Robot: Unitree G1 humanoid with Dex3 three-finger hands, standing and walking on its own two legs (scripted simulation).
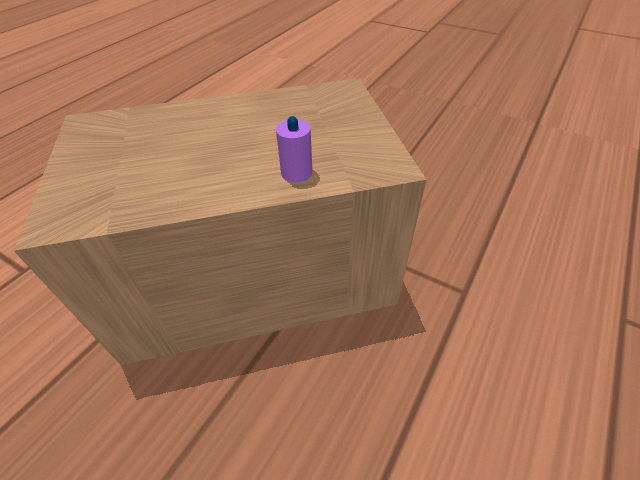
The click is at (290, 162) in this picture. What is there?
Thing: necked bottle
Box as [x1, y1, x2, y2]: [276, 116, 311, 182]
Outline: 291,116 287,120 277,125 276,134 281,175 286,180 297,182 305,180 311,174 310,128 306,122
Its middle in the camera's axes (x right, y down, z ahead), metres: -0.07 -0.24 +0.99
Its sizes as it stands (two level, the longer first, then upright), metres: 0.085 0.085 0.166
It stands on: a support 0.60 m high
